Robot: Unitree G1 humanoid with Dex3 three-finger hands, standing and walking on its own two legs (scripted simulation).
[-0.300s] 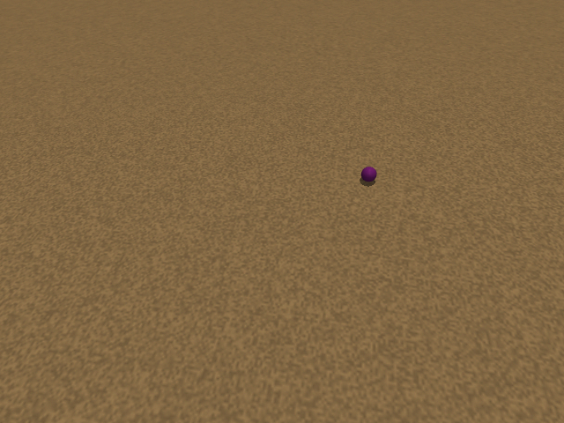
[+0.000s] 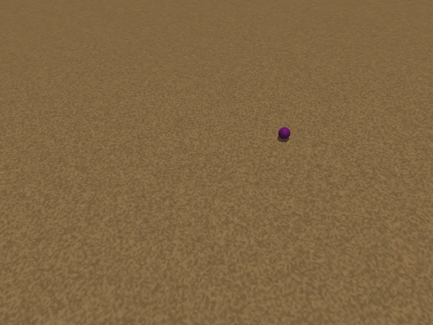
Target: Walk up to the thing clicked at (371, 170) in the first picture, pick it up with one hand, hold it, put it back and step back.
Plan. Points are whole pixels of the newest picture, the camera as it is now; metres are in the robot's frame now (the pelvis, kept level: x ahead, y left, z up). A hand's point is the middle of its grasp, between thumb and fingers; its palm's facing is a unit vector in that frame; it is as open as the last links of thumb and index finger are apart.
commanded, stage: stand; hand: left
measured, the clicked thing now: (284, 133) +1.40 -0.40 -0.74
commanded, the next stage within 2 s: walk up in 0.82 s
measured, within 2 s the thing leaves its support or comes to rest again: neither
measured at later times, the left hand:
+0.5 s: hand out of the picture +0.08 +0.25 -0.16, palm faces -0.02 -0.94 -0.34, open 7.4 cm
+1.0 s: hand out of the picture +0.11 +0.26 -0.15, palm faces -0.06 -0.94 -0.35, open 7.4 cm
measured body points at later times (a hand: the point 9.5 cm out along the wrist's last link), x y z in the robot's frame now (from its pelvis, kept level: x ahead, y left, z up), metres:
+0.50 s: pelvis +0.01 +0.00 +0.00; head +0.02 +0.00 +0.45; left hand +0.08 +0.30 -0.13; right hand +0.09 -0.30 -0.13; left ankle +0.00 +0.12 -0.75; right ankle +0.00 -0.12 -0.75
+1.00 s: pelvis +0.02 -0.03 -0.01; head +0.03 -0.02 +0.44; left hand +0.11 +0.30 -0.13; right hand +0.05 -0.36 -0.12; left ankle +0.00 +0.12 -0.75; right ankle +0.04 -0.18 -0.71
